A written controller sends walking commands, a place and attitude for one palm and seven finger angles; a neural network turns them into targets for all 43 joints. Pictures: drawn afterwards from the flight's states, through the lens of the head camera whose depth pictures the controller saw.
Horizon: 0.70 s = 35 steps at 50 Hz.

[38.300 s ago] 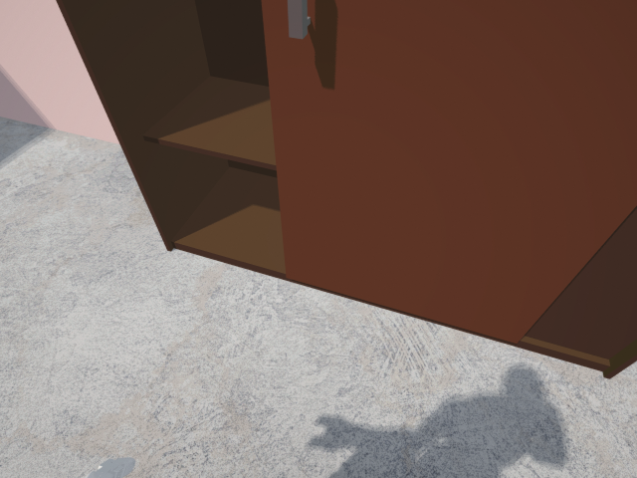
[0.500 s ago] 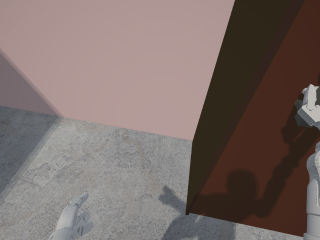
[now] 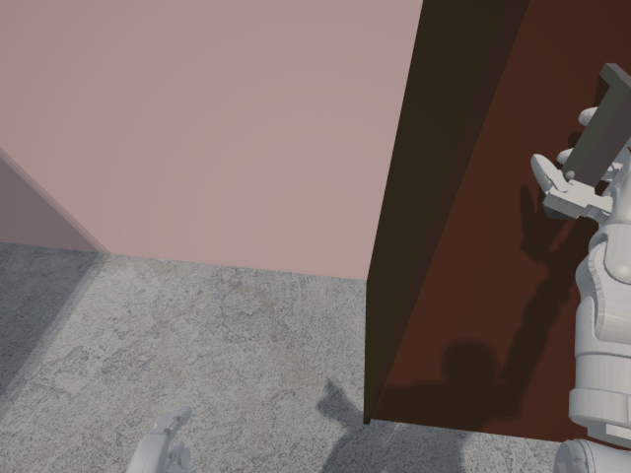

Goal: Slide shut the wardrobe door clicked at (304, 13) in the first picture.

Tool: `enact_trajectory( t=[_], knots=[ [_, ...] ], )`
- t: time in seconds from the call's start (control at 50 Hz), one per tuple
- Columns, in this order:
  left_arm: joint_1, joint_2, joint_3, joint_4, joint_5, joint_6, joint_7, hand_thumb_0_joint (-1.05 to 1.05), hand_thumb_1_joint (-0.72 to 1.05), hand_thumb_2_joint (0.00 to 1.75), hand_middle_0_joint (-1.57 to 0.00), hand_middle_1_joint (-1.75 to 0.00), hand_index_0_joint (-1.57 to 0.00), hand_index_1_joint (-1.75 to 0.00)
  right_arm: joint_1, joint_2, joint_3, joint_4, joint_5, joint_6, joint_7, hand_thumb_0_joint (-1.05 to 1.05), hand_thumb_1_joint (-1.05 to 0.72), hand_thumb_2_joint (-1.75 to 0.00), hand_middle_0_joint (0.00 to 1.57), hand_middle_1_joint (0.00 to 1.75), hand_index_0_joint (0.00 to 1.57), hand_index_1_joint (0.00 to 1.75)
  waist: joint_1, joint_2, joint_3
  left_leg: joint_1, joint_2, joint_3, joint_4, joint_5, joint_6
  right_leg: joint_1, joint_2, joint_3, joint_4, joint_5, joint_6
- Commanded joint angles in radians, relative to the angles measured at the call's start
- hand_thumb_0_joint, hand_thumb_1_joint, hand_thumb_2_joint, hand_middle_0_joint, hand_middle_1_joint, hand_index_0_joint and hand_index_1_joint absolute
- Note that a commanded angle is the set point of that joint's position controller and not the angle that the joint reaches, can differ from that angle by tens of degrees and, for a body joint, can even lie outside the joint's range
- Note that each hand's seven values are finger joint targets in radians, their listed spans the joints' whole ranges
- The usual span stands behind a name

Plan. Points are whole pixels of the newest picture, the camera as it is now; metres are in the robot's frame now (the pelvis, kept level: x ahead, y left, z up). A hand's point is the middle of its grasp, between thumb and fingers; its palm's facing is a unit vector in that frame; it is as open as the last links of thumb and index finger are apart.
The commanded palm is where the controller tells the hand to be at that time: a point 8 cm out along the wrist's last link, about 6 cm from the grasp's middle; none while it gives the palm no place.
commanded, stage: loosen the grip on the handle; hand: right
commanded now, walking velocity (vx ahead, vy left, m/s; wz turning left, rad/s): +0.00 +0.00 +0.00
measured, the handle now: (583, 144) +0.40 -0.27 +0.26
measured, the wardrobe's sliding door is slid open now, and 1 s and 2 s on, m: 0.00 0.00 0.00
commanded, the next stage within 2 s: slip the hand off the handle in 0.38 s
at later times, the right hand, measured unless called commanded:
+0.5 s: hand (562, 182) +0.37 -0.24 +0.23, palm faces +0.46 +0.88 -0.13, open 14.8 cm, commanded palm +0.32 -0.29 +0.23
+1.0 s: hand out of the picture +0.36 -0.32 +0.23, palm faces +0.52 +0.84 -0.16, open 14.7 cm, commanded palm +0.32 -0.36 +0.23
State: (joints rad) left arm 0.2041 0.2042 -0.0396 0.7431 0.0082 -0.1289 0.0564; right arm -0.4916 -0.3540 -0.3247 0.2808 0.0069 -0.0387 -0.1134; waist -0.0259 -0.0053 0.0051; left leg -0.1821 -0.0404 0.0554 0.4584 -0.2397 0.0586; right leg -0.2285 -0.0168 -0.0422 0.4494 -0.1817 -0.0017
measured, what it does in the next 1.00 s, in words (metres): stands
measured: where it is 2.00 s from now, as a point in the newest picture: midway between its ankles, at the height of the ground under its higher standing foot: outside the picture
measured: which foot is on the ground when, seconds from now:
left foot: down 0.00-1.00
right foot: down 0.00-1.00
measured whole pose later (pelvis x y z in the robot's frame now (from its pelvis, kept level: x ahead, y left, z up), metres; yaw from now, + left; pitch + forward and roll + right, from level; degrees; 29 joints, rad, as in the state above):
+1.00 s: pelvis +0.01 +0.00 +0.00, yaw -1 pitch +0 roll +0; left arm 0.25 0.26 0.00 0.78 -0.01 -0.08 0.11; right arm -0.43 -0.49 -0.46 0.39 0.08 -0.17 -0.01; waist -0.02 -0.02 -0.01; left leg -0.23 -0.04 0.08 0.50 -0.28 0.06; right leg -0.29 -0.02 -0.02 0.52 -0.22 0.00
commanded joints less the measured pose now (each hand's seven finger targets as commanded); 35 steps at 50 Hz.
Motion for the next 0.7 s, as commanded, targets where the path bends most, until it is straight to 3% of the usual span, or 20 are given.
enact_trajectory(
  t=[0.0, 0.02, 0.04, 0.1, 0.14, 0.16, 0.18, 0.2, 0.26, 0.3, 0.32, 0.36, 0.4, 0.42, 0.44, 0.46, 0.54, 0.62, 0.64, 0.68],
  knots=[
    [-0.126, 0.139, 0.051, -0.152, 0.014, -0.071, 0.024, 0.0, 0.9, 0.9, -0.2, -0.3, -0.2, -0.3, -0.418, -0.251, -0.013, -0.296, -0.046, -0.107, -0.059, 0.0, 0.43, -0.26, 0.44, 1.38, 0.44, 1.38, -0.002, 0.016, -0.187, -0.04, 0.046, -0.078, -0.153, -0.154, -0.044, 0.106, 0.01, 0.028, -0.067, -0.091, -0.029],
    [-0.127, 0.133, 0.051, -0.145, 0.013, -0.074, 0.025, 0.0, 0.9, 0.9, -0.2, -0.3, -0.2, -0.3, -0.402, -0.225, -0.011, -0.29, -0.021, -0.118, -0.054, 0.0, 0.55, -0.2, 0.42, 1.37, 0.42, 1.37, -0.001, 0.054, -0.162, -0.044, 0.044, -0.08, -0.163, -0.168, -0.048, 0.111, 0.007, 0.03, -0.06, -0.09, -0.031],
    [-0.119, 0.134, 0.054, -0.132, 0.015, -0.073, 0.026, 0.0, 0.9, 0.9, -0.2, -0.3, -0.2, -0.3, -0.358, -0.224, -0.019, -0.25, -0.015, -0.123, -0.045, 0.0, 0.55, -0.2, 0.41, 1.35, 0.41, 1.35, -0.007, 0.069, -0.157, -0.035, 0.045, -0.081, -0.166, -0.166, -0.052, 0.112, 0.007, 0.028, -0.062, -0.087, -0.03],
    [-0.127, 0.129, 0.052, -0.139, 0.012, -0.078, 0.025, 0.0, 0.9, 0.9, -0.2, -0.3, -0.2, -0.3, -0.374, -0.194, 0.014, -0.323, -0.006, -0.142, -0.041, 0.0, 0.55, -0.2, 0.37, 1.3, 0.37, 1.3, -0.007, -0.034, -0.163, -0.034, 0.041, -0.073, -0.154, -0.096, -0.043, 0.144, 0.009, 0.029, -0.062, -0.056, -0.029],
    [-0.115, 0.133, 0.056, -0.141, 0.01, -0.074, 0.021, 0.0, 0.9, 0.9, -0.2, -0.3, -0.2, -0.3, -0.307, -0.206, -0.011, -0.353, -0.006, -0.132, -0.055, 0.0, 0.55, -0.2, 0.34, 1.27, 0.34, 1.27, -0.021, -0.075, -0.193, 0.001, 0.032, -0.06, -0.126, 0.007, -0.035, 0.161, 0.007, 0.034, -0.064, 0.03, -0.026],
    [-0.111, 0.134, 0.055, -0.145, 0.011, -0.073, 0.019, 0.0, 0.9, 0.9, -0.2, -0.3, -0.2, -0.3, -0.304, -0.18, 0.007, -0.384, -0.003, -0.127, -0.059, 0.0, 0.55, -0.2, 0.33, 1.25, 0.33, 1.25, -0.017, -0.067, -0.217, 0.016, 0.028, -0.049, -0.109, 0.066, -0.034, 0.174, 0.007, 0.036, -0.062, 0.085, -0.025],
    [-0.085, 0.149, 0.06, -0.11, 0.014, -0.064, 0.027, 0.0, 0.9, 0.9, -0.2, -0.3, -0.2, -0.3, -0.317, -0.263, -0.068, -0.259, -0.011, -0.113, -0.066, 0.0, 0.55, -0.2, 0.32, 1.23, 0.32, 1.23, 0.003, -0.017, -0.172, -0.014, 0.027, -0.05, -0.114, 0.066, -0.042, 0.143, 0.006, 0.034, -0.052, 0.077, -0.024],
    [-0.085, 0.148, 0.058, -0.124, 0.013, -0.059, 0.024, 0.0, 0.9, 0.9, -0.2, -0.3, -0.2, -0.3, -0.308, -0.212, -0.033, -0.284, 0.003, -0.11, -0.059, 0.0, 0.55, -0.2, 0.3, 1.22, 0.3, 1.22, -0.003, 0.008, -0.175, -0.002, 0.03, -0.044, -0.108, 0.103, -0.045, 0.134, 0.007, 0.035, -0.052, 0.104, -0.026],
    [-0.084, 0.142, 0.065, -0.133, 0.008, -0.046, 0.021, 0.0, 0.9, 0.9, -0.2, -0.3, -0.2, -0.3, -0.296, -0.181, -0.007, -0.369, 0.014, -0.096, -0.056, 0.0, 0.55, -0.2, 0.26, 1.17, 0.26, 1.17, -0.004, -0.074, -0.255, 0.024, 0.028, -0.039, -0.078, 0.202, -0.04, 0.184, 0.013, 0.03, -0.034, 0.194, -0.022],
    [-0.08, 0.141, 0.068, -0.132, 0.006, -0.039, 0.021, 0.0, 0.9, 0.9, -0.2, -0.3, -0.2, -0.3, -0.277, -0.159, 0.007, -0.374, 0.011, -0.075, -0.068, 0.0, 0.55, -0.2, 0.25, 1.15, 0.25, 1.15, 0.0, -0.055, -0.253, 0.02, 0.026, -0.036, -0.071, 0.231, -0.04, 0.191, 0.012, 0.034, -0.024, 0.224, -0.022],
    [-0.071, 0.146, 0.072, -0.126, 0.007, -0.032, 0.022, 0.0, 0.9, 0.9, -0.2, -0.3, -0.2, -0.3, -0.26, -0.178, -0.012, -0.372, 0.007, -0.068, -0.074, 0.0, 0.55, -0.2, 0.25, 1.15, 0.25, 1.15, -0.002, -0.038, -0.26, 0.033, 0.025, -0.031, -0.066, 0.255, -0.041, 0.19, 0.01, 0.035, -0.026, 0.243, -0.02],
    [-0.083, 0.141, 0.072, -0.14, 0.005, -0.025, 0.019, 0.0, 0.9, 0.9, -0.2, -0.3, -0.2, -0.3, -0.241, -0.147, 0.015, -0.433, 0.004, -0.06, -0.08, 0.0, 0.55, -0.2, 0.25, 1.15, 0.25, 1.15, -0.007, -0.059, -0.287, 0.046, 0.028, -0.029, -0.056, 0.291, -0.04, 0.208, 0.011, 0.033, -0.02, 0.284, -0.019],
    [-0.086, 0.142, 0.073, -0.141, 0.005, -0.019, 0.02, 0.0, 0.9, 0.9, -0.2, -0.3, -0.2, -0.3, -0.206, -0.147, 0.004, -0.426, 0.007, -0.051, -0.089, 0.0, 0.55, -0.2, 0.25, 1.15, 0.25, 1.15, -0.008, -0.004, -0.255, 0.043, 0.028, -0.028, -0.059, 0.306, -0.046, 0.197, 0.009, 0.033, -0.017, 0.284, -0.022],
    [-0.086, 0.145, 0.075, -0.139, 0.006, -0.013, 0.021, 0.0, 0.9, 0.9, -0.2, -0.3, -0.2, -0.3, -0.191, -0.169, -0.017, -0.429, 0.003, -0.049, -0.091, 0.0, 0.55, -0.2, 0.25, 1.15, 0.25, 1.15, -0.013, -0.005, -0.266, 0.055, 0.029, -0.03, -0.055, 0.314, -0.046, 0.194, 0.01, 0.032, -0.02, 0.287, -0.021],
    [-0.095, 0.139, 0.072, -0.148, 0.005, -0.01, 0.02, 0.0, 0.9, 0.9, -0.2, -0.3, -0.2, -0.3, -0.198, -0.146, 0.008, -0.463, 0.0, -0.051, -0.091, 0.0, 0.55, -0.2, 0.25, 1.15, 0.25, 1.15, -0.014, -0.027, -0.268, 0.053, 0.029, -0.029, -0.053, 0.32, -0.045, 0.203, 0.011, 0.032, -0.019, 0.298, -0.021],
    [-0.082, 0.141, 0.074, -0.137, 0.006, -0.003, 0.022, 0.0, 0.9, 0.9, -0.2, -0.3, -0.2, -0.3, -0.145, -0.162, -0.02, -0.391, -0.001, -0.044, -0.091, 0.0, 0.55, -0.2, 0.25, 1.15, 0.25, 1.15, -0.014, 0.002, -0.23, 0.041, 0.029, -0.029, -0.056, 0.314, -0.046, 0.184, 0.008, 0.031, -0.019, 0.285, -0.02],
    [-0.099, 0.137, 0.071, -0.153, 0.004, 0.017, 0.029, 0.0, 0.9, 0.9, -0.2, -0.3, -0.2, -0.3, -0.12, -0.234, -0.099, -0.403, 0.014, -0.056, -0.078, 0.0, 0.55, -0.2, 0.25, 1.15, 0.25, 1.15, -0.032, 0.001, -0.233, 0.071, 0.034, -0.039, -0.06, 0.322, -0.051, 0.164, 0.012, 0.018, -0.024, 0.263, -0.024],
    [-0.1, 0.137, 0.064, -0.146, -0.002, 0.029, 0.04, 0.0, 0.9, 0.9, -0.2, -0.3, -0.2, -0.3, -0.125, -0.287, -0.161, -0.323, 0.044, -0.064, -0.057, 0.0, 0.55, -0.2, 0.25, 1.15, 0.25, 1.15, -0.027, 0.023, -0.179, 0.053, 0.036, -0.047, -0.08, 0.268, -0.059, 0.124, 0.012, 0.014, -0.03, 0.196, -0.024],
    [-0.102, 0.137, 0.065, -0.15, -0.002, 0.031, 0.042, 0.0, 0.9, 0.9, -0.2, -0.3, -0.2, -0.3, -0.133, -0.312, -0.188, -0.336, 0.049, -0.073, -0.051, 0.0, 0.55, -0.2, 0.25, 1.15, 0.25, 1.15, -0.034, 0.001, -0.202, 0.064, 0.037, -0.05, -0.075, 0.273, -0.057, 0.124, 0.014, 0.013, -0.028, 0.2, -0.024],
    [-0.103, 0.134, 0.064, -0.153, -0.003, 0.031, 0.044, 0.0, 0.9, 0.9, -0.2, -0.3, -0.2, -0.3, -0.164, -0.315, -0.175, -0.339, 0.044, -0.087, -0.039, 0.0, 0.55, -0.2, 0.25, 1.15, 0.25, 1.15, -0.027, -0.034, -0.205, 0.054, 0.039, -0.056, -0.076, 0.262, -0.058, 0.128, 0.017, 0.007, -0.022, 0.192, -0.025]
  ],
)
